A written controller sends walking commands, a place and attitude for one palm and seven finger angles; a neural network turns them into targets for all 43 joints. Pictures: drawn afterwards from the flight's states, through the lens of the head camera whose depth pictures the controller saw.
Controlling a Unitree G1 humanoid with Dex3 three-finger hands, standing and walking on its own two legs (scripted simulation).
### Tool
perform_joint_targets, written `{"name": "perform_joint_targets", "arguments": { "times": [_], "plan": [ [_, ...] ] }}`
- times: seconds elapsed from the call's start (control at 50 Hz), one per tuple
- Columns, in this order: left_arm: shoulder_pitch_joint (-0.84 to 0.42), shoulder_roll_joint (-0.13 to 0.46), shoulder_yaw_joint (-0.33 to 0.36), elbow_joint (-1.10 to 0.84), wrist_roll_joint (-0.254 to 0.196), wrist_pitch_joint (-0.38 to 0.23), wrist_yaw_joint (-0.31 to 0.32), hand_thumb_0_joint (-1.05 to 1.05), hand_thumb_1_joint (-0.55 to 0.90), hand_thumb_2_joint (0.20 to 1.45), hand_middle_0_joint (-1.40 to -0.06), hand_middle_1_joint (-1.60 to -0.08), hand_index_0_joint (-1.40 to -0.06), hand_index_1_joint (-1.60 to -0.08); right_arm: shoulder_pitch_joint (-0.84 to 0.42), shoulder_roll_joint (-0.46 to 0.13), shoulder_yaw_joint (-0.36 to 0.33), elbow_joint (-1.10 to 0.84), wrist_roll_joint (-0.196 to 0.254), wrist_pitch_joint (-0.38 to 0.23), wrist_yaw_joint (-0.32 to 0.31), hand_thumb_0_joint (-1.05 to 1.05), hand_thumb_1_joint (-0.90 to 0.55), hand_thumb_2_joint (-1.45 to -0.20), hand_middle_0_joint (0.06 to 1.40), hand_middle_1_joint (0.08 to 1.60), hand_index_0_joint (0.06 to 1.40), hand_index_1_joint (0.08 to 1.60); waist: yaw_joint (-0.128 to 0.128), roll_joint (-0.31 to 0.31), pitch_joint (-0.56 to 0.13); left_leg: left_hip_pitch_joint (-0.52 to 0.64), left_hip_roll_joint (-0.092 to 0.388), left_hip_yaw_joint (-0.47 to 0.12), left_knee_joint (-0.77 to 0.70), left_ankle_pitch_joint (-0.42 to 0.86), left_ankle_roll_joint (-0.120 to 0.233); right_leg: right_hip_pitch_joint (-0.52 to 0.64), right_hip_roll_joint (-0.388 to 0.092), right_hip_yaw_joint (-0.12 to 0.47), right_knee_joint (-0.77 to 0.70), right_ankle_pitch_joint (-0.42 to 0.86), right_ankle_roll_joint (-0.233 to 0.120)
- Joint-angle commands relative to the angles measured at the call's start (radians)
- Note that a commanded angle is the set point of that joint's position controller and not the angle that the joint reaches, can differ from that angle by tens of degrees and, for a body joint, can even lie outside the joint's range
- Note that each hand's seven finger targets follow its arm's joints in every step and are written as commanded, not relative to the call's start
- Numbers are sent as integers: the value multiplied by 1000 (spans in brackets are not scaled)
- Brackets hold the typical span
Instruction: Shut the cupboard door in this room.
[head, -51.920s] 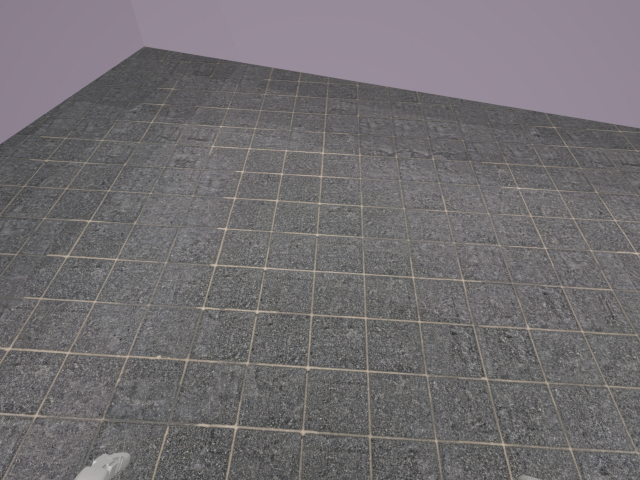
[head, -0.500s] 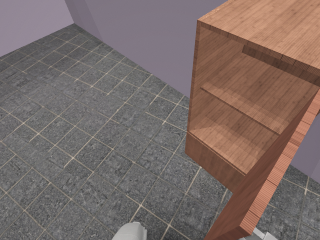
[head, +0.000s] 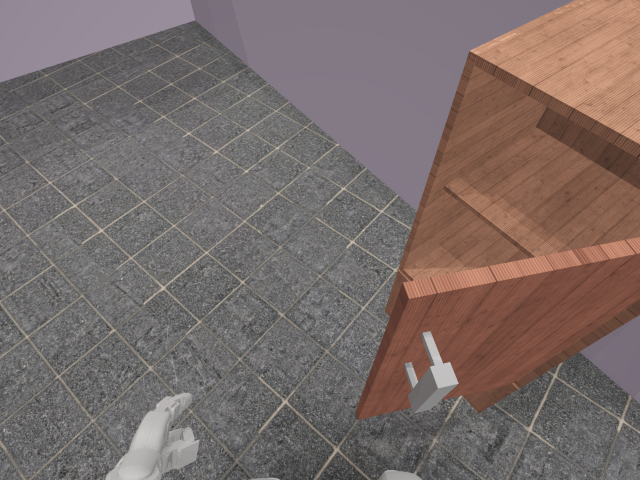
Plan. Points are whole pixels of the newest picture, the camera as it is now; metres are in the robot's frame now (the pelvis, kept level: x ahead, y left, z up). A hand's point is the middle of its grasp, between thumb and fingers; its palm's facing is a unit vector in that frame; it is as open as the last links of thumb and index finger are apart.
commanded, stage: turn or walk to find it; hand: left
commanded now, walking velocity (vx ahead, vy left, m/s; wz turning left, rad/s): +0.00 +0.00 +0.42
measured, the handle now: (423, 373) +0.25 -0.13 -0.03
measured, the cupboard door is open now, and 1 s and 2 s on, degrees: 65 65 64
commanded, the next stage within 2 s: none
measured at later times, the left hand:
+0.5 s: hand out of the picture -0.06 +0.23 -0.19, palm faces +0.29 -0.92 -0.26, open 7.3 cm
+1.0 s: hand out of the picture -0.02 +0.19 -0.14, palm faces +0.45 -0.85 -0.27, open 7.3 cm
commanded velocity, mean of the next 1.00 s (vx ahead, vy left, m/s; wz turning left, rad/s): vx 0.00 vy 0.00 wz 0.42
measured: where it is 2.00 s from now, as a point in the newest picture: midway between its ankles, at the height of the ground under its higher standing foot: outside the picture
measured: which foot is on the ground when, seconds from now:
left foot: down 0.00-0.08, up 0.10-0.42, down 0.44-0.88, up 0.90-1.00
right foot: up 0.00-0.04, down 0.06-0.44, up 0.46-0.86, down 0.88-1.00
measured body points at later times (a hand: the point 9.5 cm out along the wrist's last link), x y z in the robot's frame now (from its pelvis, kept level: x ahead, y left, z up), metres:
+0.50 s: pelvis -0.02 +0.01 -0.01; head +0.02 +0.05 +0.43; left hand -0.08 +0.28 -0.17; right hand +0.13 -0.22 -0.14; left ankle -0.05 +0.12 -0.74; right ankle -0.01 -0.13 -0.71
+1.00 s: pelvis -0.02 -0.03 +0.00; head +0.03 -0.04 +0.45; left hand -0.05 +0.23 -0.12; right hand +0.14 -0.22 -0.17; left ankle -0.09 +0.10 -0.66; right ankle +0.02 -0.11 -0.74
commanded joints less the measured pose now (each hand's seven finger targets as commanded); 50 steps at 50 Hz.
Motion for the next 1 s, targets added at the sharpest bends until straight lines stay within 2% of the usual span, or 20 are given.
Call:
{"name": "perform_joint_targets", "arguments": {
  "times": [0.0,0.02,0.04,0.06,0.08,0.16,0.3,0.38,0.4,0.42,0.44,0.56,0.7,0.8,0.82,0.84,0.86,0.88,0.94,0.98],
  "plan": [
    [161,101,33,-23,-1,-10,12,0,900,900,-200,-300,-200,-300,-2,-189,-59,-80,0,-15,-9,0,-900,-900,200,300,200,300,76,124,-180,3,185,-256,-66,307,76,221,25,-38,-244,173,-3],
    [188,128,40,-17,2,-16,17,0,900,900,-200,-300,-200,-300,-10,-168,-58,-86,5,-16,-4,0,-900,-900,200,300,200,300,93,61,-193,-77,148,-231,-15,188,36,324,-27,3,-338,235,-19],
    [206,195,52,-19,13,-22,23,0,900,900,-200,-300,-200,-300,-1,-120,-52,-100,11,-16,2,0,-900,-900,200,300,200,300,100,-127,-205,-223,61,-116,130,-43,-22,420,-219,184,-413,213,-80],
    [211,259,66,-32,21,-24,25,0,900,900,-200,-300,-200,-300,-29,-109,-54,-133,11,-12,0,0,-900,-900,200,300,200,300,118,-270,-163,-293,-20,14,349,-338,-72,361,-445,369,-454,349,-202],
    [193,249,63,-44,16,-22,28,0,900,900,-200,-300,-200,-300,-37,-146,-66,-126,3,3,1,0,-900,-900,200,300,200,300,114,-160,-135,-256,19,-26,536,-373,-69,235,-465,330,-456,337,-257],
    [52,166,46,-74,18,-24,26,0,900,900,-200,-300,-200,-300,49,-114,-67,-77,-2,28,20,0,-900,-900,200,300,200,300,21,-182,-30,-209,64,10,690,-212,-86,76,-286,64,-443,281,-166],
    [240,220,69,-12,26,-28,19,0,900,900,-200,-300,-200,-300,-77,-86,-40,-119,9,11,22,0,-900,-900,200,300,200,300,108,-224,-80,-116,61,102,309,-261,-99,234,-300,9,-349,552,-184],
    [234,227,70,9,13,-18,13,0,900,900,-200,-300,-200,-300,21,-119,-40,-92,10,-8,20,0,-900,-900,200,300,200,300,48,-164,-162,152,48,126,-50,-9,-82,154,-266,-76,-171,506,-85],
    [247,187,63,-4,5,-11,9,0,900,900,-200,-300,-200,-300,59,-194,-57,-86,6,-18,18,0,-900,-900,200,300,200,300,25,18,-206,290,173,-29,-123,125,-35,25,-196,-134,-14,341,-31],
    [220,111,39,-30,2,-7,2,0,900,900,-200,-300,-200,-300,111,-300,-85,-85,2,-21,9,0,-900,-900,200,300,200,300,-9,306,-209,354,429,-371,-175,458,99,-207,-56,-153,195,-178,37],
    [174,120,34,-31,8,1,10,0,900,900,-200,-300,-200,-300,126,-318,-87,-71,5,-12,2,0,-900,-900,200,300,200,300,-22,240,-202,298,472,-345,-169,508,175,-201,-69,-54,301,-221,17],
    [206,126,40,45,5,3,-5,0,900,900,-200,-300,-200,-300,-17,-207,-47,-90,4,-23,-23,0,-900,-900,200,300,200,300,47,137,-143,237,272,-138,-149,470,112,-183,-51,-27,356,21,23],
    [166,103,32,19,4,5,0,0,900,900,-200,-300,-200,-300,-6,-217,-55,-87,-2,-12,-17,0,-900,-900,200,300,200,300,30,137,-106,169,281,-227,-174,290,131,-108,-23,-32,150,-5,28],
    [243,95,33,27,-3,-12,5,0,900,900,-200,-300,-200,-300,-54,-211,-61,-106,-2,-5,-11,0,-900,-900,200,300,200,300,71,139,-132,46,233,-263,-91,272,97,125,20,-57,-162,121,13],
    [282,110,36,35,-2,-21,9,0,900,900,-200,-300,-200,-300,-61,-195,-59,-109,5,-6,-9,0,-900,-900,200,300,200,300,96,89,-151,-19,198,-246,-28,212,61,240,0,-47,-307,228,9],
    [314,172,48,35,12,-35,15,0,900,900,-200,-300,-200,-300,-47,-144,-55,-116,15,-8,-2,0,-900,-900,200,300,200,300,107,-83,-183,-143,103,-148,127,19,-8,371,-161,104,-428,259,-31],
    [307,265,66,22,23,-36,20,0,900,900,-200,-300,-200,-300,-67,-100,-49,-150,15,-7,1,0,-900,-900,200,300,200,300,114,-352,-133,-289,-29,12,368,-338,-78,360,-413,361,-467,398,-155],
    [300,249,64,9,14,-31,23,0,900,900,-200,-300,-200,-300,-88,-158,-63,-147,7,4,-1,0,-900,-900,200,300,200,300,123,-230,-118,-248,18,-43,550,-385,-71,240,-454,332,-459,426,-226],
    [150,168,52,-31,13,-34,23,0,900,900,-200,-300,-200,-300,-30,-143,-71,-81,-1,27,16,0,-900,-900,200,300,200,300,48,-162,-60,-232,64,-34,734,-203,-87,132,-304,134,-458,272,-178],
    [149,149,48,-37,16,-39,24,0,900,900,-200,-300,-200,-300,-8,-121,-63,-71,-1,29,23,0,-900,-900,200,300,200,300,45,-150,-68,-218,70,-2,691,-165,-100,157,-271,48,-445,330,-156]
  ]
}}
